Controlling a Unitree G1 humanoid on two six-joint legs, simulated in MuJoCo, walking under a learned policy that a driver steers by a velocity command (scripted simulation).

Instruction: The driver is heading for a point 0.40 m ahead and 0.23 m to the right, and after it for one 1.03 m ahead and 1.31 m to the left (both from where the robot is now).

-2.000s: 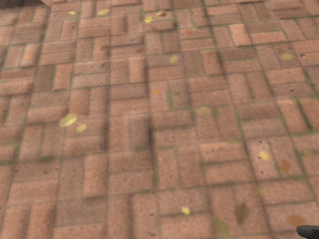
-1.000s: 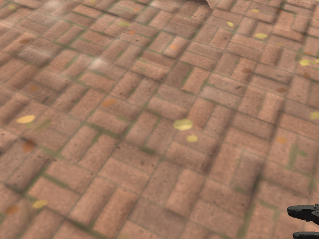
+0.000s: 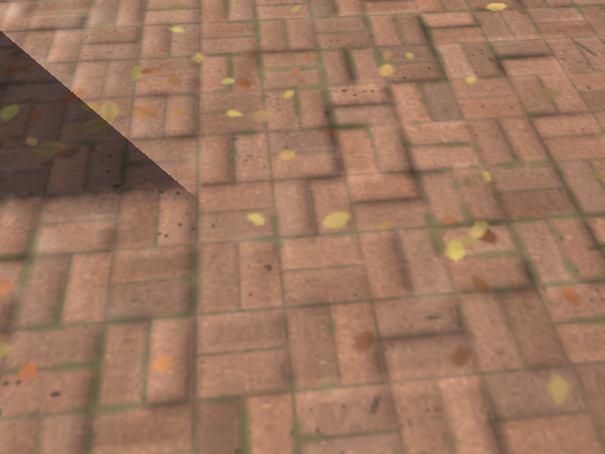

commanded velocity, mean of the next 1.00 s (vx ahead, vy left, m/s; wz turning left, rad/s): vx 0.54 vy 0.00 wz -0.08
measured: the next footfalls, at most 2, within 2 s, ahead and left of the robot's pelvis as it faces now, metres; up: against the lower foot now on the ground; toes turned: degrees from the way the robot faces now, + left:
right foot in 0.30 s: +0.45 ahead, -0.07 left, +0.00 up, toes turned -21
left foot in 0.70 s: +0.82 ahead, -0.08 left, +0.00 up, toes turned -18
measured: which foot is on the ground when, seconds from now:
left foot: down 0.00-0.30, up 0.32-0.68, down 0.70-1.00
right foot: up 0.00-0.28, down 0.30-0.68, up 0.70-1.00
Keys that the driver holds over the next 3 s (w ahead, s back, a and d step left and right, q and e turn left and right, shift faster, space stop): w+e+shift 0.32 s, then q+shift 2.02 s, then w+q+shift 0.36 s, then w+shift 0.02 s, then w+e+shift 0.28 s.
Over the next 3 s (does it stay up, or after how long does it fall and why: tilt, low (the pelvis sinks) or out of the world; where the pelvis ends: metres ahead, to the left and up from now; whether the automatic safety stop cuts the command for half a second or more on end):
stays up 0.67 0.19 -0.02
